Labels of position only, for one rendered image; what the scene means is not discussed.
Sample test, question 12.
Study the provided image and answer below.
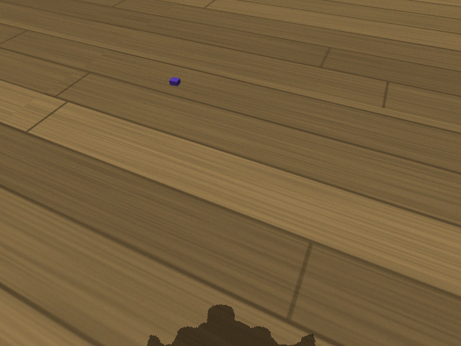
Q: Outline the small box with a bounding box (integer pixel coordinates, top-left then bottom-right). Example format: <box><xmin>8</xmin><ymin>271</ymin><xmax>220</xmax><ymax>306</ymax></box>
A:
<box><xmin>169</xmin><ymin>77</ymin><xmax>181</xmax><ymax>86</ymax></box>

